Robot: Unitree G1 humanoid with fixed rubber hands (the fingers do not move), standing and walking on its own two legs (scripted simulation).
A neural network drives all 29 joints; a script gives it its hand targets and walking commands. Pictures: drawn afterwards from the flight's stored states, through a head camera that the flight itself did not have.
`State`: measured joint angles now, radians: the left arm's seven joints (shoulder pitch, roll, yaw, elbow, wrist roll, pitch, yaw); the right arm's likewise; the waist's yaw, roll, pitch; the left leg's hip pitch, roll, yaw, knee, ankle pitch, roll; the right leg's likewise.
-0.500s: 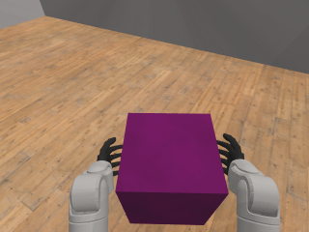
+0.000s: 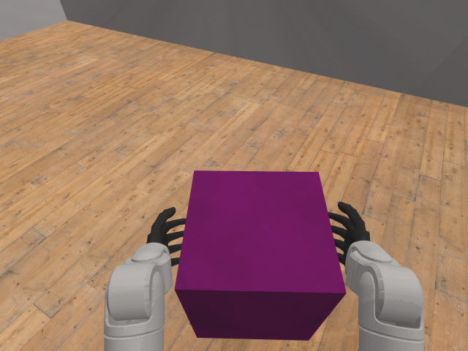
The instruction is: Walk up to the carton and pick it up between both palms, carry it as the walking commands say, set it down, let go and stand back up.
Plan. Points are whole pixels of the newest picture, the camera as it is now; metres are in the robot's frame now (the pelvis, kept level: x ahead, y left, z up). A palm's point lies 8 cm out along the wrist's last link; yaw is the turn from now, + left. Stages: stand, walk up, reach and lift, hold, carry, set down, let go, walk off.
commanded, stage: carry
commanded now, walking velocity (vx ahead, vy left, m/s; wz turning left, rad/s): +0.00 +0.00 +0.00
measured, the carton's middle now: (254, 259) +0.30 +0.00 +0.02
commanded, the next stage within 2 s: hold in 1.24 s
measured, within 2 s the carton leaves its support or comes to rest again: neither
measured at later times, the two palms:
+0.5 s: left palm (161, 263) +0.26 +0.15 +0.06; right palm (350, 260) +0.27 -0.15 +0.07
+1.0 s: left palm (164, 257) +0.28 +0.15 +0.06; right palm (347, 255) +0.28 -0.15 +0.07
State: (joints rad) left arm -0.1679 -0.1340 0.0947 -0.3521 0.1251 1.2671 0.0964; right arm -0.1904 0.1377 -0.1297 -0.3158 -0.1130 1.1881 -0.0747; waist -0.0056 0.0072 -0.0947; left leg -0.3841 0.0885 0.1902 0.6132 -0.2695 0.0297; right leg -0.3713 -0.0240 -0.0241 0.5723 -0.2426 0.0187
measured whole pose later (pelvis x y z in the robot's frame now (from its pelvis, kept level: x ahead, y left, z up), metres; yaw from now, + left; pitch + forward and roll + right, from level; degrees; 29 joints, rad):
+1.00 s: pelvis +0.00 +0.00 +0.00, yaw +0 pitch +2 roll -1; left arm -0.17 -0.13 0.13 -0.06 0.14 0.92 0.07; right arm -0.18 0.14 -0.13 -0.04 -0.15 0.87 -0.06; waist -0.01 0.01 -0.09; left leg -0.38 0.09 0.19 0.61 -0.26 0.03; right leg -0.37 -0.02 -0.02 0.56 -0.23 0.02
